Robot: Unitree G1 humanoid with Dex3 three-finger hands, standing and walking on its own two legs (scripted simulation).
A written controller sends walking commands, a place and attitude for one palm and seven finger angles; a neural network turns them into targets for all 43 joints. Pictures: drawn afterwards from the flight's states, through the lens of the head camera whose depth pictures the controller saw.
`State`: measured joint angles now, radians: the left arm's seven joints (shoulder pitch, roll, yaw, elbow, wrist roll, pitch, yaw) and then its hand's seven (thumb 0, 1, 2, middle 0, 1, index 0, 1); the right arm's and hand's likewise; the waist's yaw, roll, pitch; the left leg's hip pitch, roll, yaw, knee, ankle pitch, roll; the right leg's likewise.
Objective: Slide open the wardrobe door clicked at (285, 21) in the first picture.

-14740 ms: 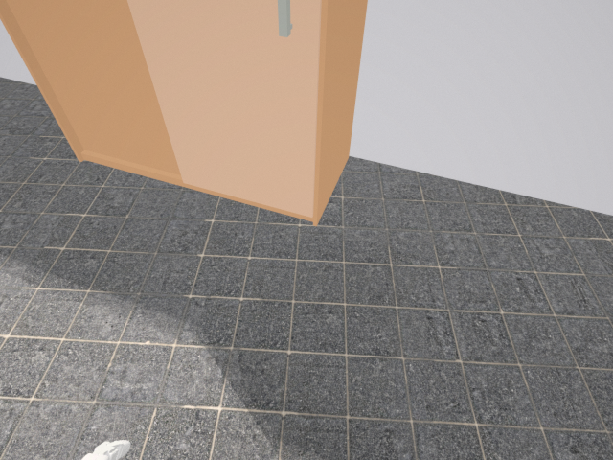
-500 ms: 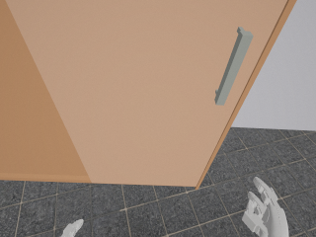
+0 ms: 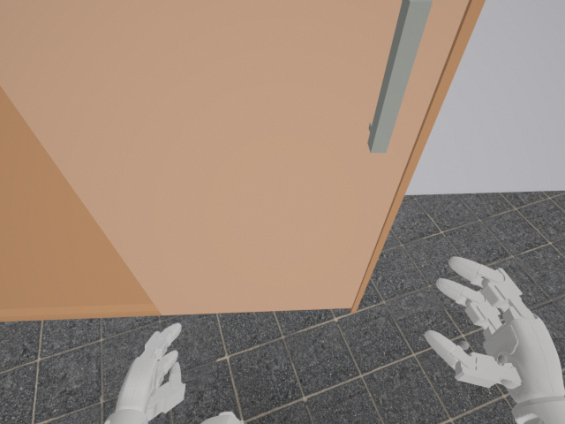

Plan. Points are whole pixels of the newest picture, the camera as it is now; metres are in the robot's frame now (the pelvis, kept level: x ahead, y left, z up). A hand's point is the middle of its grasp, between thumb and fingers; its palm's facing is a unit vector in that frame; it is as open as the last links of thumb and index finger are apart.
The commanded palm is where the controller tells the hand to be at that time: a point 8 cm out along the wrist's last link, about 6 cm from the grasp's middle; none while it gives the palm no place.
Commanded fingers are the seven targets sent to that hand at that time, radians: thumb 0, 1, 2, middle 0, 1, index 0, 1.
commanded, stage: raise the hand with hooked fingers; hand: right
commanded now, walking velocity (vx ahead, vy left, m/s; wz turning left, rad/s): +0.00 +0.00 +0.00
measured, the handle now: (390, 78) +0.55 -0.13 +0.21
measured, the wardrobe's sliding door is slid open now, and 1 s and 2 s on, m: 0.00 0.00 0.00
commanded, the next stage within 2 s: move the hooked fingers beside the handle in 1.42 s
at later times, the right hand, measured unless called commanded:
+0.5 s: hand (545, 271) +0.26 -0.26 +0.16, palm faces +0.02 +1.00 -0.08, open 13.1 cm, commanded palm +0.23 -0.30 +0.17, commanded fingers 0.00 0.50 -0.30 0.30 1.20 0.30 1.20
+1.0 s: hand out of the picture +0.30 -0.28 +0.24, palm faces +0.04 +0.99 -0.10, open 14.0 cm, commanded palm +0.26 -0.31 +0.24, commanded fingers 0.00 0.50 -0.30 0.30 1.20 0.30 1.20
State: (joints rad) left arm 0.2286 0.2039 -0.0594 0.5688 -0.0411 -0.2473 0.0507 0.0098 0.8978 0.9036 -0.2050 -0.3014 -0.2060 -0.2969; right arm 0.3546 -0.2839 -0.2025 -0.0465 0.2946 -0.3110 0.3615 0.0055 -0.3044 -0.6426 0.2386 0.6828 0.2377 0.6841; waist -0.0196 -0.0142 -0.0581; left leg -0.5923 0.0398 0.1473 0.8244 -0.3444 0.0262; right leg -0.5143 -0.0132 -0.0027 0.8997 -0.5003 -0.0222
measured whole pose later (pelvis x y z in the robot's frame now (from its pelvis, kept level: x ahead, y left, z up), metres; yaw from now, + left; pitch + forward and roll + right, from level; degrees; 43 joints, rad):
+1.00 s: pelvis +0.02 +0.00 +0.04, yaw +0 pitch -2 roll +1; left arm 0.24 0.28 -0.10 0.61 -0.08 -0.21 0.09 0.01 0.90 0.90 -0.21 -0.30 -0.21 -0.30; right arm -0.17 -0.52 -0.50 0.15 0.35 0.18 0.49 -0.02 0.50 -0.30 0.30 1.20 0.30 1.20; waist -0.05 -0.06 -0.02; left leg -0.22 0.02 0.13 0.46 -0.20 0.02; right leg -0.12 0.00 -0.02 0.48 -0.33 -0.02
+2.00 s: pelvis +0.01 +0.01 +0.04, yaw +1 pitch -1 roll +0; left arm 0.24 0.29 -0.08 0.61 -0.08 -0.20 0.10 0.01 0.90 0.90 -0.20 -0.30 -0.21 -0.30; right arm -0.33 -0.48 -0.43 0.32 0.28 0.15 0.43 -0.02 0.50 -0.30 0.30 1.20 0.30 1.20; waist -0.02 -0.05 -0.01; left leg -0.26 0.02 0.12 0.48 -0.20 0.03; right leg -0.14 0.00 -0.03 0.48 -0.32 -0.01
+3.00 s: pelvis +0.02 +0.00 +0.04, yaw +2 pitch +5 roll +0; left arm 0.34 0.30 -0.05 0.67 -0.07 -0.11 0.09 0.01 0.90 0.90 -0.21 -0.30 -0.21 -0.30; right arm -0.81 -0.49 -0.33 0.90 0.18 0.00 0.33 -0.02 0.50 -0.30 0.30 1.20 0.30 1.20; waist 0.06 -0.02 -0.03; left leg -0.36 0.03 0.10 0.47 -0.19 0.02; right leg -0.24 0.01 -0.05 0.48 -0.32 -0.03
